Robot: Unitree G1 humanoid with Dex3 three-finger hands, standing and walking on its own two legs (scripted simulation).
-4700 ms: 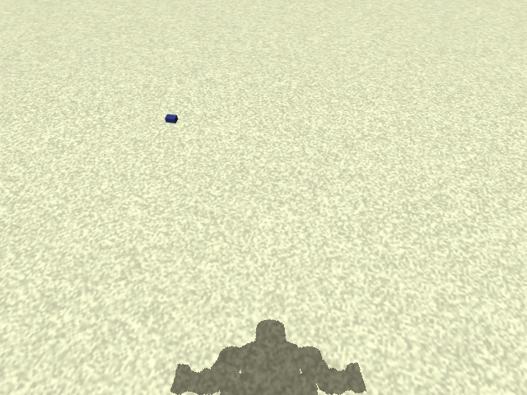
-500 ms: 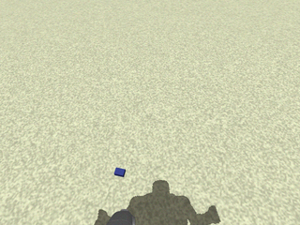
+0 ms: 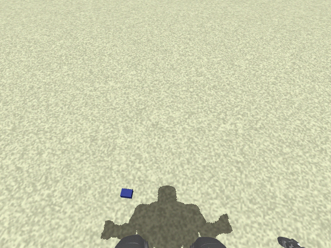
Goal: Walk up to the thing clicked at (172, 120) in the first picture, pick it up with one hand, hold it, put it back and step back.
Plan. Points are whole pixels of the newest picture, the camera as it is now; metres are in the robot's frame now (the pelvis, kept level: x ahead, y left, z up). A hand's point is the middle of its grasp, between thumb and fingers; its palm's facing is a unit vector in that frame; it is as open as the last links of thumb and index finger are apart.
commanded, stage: walk up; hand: left
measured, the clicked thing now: (126, 193) +0.45 +0.24 -0.74
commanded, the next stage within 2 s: stand in 1.70 s
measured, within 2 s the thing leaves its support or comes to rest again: neither
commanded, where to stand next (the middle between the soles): +0.09 -0.02 m, yaw +2 degrees
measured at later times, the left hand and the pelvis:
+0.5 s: hand out of the picture +0.11 +0.23 -0.13, palm faces -0.04 -0.96 -0.29, open 7.4 cm; pelvis +0.01 -0.02 +0.03, yaw +0 degrees
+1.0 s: hand out of the picture +0.12 +0.24 -0.13, palm faces -0.01 -0.95 -0.32, open 7.4 cm; pelvis +0.04 -0.01 +0.03, yaw +0 degrees
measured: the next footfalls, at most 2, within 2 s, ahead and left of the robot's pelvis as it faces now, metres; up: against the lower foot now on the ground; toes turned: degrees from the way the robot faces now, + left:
none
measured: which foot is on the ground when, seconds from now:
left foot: down 0.00-1.00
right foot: down 0.00-1.00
